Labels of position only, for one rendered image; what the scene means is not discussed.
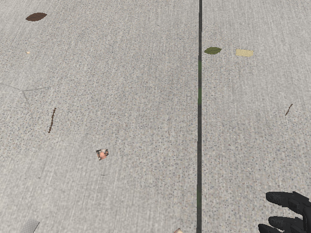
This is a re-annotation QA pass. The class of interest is robot right hand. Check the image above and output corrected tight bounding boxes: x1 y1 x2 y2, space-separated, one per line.
258 191 311 233

